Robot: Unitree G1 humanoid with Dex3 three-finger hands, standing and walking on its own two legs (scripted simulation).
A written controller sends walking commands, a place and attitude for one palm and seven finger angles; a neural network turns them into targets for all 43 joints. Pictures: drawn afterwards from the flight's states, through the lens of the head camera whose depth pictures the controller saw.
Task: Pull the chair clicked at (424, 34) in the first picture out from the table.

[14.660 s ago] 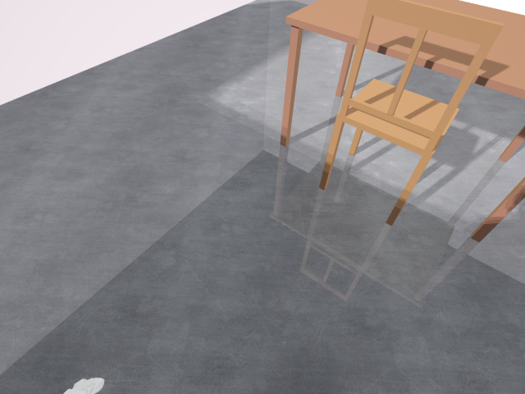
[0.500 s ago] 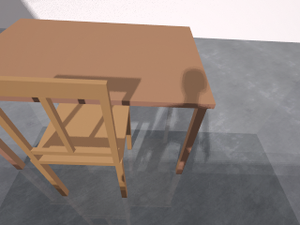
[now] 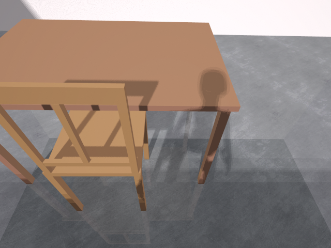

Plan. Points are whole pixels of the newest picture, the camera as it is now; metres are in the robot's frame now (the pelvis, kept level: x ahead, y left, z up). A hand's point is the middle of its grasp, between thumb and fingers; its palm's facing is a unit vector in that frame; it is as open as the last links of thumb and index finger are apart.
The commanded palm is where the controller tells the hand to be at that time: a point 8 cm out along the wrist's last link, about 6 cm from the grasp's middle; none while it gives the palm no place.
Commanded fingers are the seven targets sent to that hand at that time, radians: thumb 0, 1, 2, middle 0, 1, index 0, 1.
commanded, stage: look again from close up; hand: left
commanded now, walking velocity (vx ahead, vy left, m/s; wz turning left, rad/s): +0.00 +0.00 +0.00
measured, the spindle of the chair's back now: (74, 136) +0.45 +0.34 -0.06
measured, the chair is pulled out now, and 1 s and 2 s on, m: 0.00 0.00 0.00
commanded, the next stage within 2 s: raise the hand toward the chair's back in 0.36 s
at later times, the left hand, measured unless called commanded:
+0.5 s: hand out of the picture +0.00 +0.15 -0.17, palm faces +0.06 -0.98 -0.18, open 7.4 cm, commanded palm +0.09 +0.20 -0.07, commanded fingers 0.00 0.83 0.87 -0.19 -0.29 -0.19 -0.29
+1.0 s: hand out of the picture +0.12 +0.16 -0.08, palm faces +0.22 -0.97 -0.07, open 10.2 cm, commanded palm +0.13 +0.20 -0.06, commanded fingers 0.00 0.25 0.62 -0.13 -0.20 -0.13 -0.20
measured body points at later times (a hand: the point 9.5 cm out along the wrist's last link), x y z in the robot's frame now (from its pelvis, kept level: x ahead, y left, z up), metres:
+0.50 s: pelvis -0.01 -0.01 +0.00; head +0.00 -0.01 +0.45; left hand -0.01 +0.20 -0.15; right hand -0.01 -0.23 -0.16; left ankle +0.04 +0.10 -0.74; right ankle -0.01 -0.15 -0.74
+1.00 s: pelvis -0.02 -0.05 -0.10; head +0.03 -0.02 +0.34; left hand +0.10 +0.22 -0.07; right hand +0.24 -0.27 -0.13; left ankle +0.04 +0.09 -0.74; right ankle -0.01 -0.15 -0.74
